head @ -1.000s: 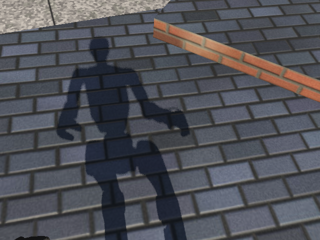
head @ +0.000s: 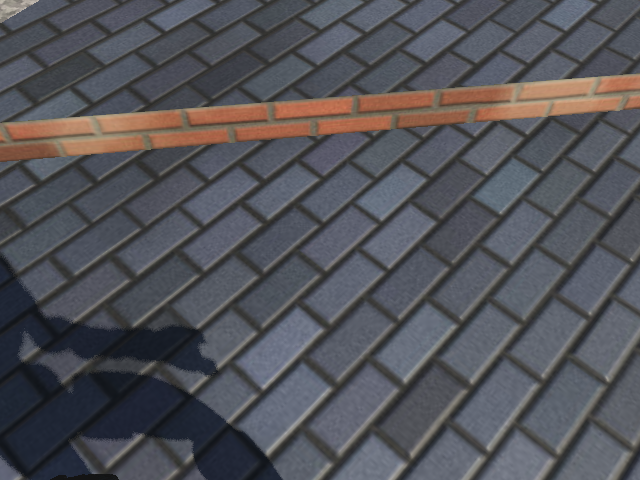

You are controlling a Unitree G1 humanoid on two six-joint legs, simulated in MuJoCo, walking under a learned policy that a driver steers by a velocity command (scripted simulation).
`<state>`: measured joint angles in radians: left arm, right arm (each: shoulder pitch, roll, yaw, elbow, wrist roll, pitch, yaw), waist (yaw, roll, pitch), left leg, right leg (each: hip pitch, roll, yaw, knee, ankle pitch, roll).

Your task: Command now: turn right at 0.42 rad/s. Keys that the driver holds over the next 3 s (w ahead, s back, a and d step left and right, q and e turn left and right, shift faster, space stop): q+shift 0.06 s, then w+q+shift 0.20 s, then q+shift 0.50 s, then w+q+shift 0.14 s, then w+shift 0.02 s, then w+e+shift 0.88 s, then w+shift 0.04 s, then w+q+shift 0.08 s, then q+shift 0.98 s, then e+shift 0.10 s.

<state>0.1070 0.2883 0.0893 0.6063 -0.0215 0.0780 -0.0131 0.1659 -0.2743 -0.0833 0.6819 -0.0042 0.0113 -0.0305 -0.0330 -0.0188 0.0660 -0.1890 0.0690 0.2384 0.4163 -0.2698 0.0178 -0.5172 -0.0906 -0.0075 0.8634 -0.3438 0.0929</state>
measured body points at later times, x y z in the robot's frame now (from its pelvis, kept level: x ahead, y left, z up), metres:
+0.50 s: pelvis +0.13 -0.01 -0.01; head +0.16 +0.00 +0.43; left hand +0.13 +0.28 -0.14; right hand +0.36 -0.23 -0.11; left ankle +0.26 +0.15 -0.70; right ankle +0.02 -0.16 -0.74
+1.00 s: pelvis +0.29 +0.07 +0.00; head +0.29 +0.10 +0.45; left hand +0.26 +0.40 -0.09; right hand +0.59 -0.07 -0.06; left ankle +0.25 +0.12 -0.74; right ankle +0.49 -0.01 -0.70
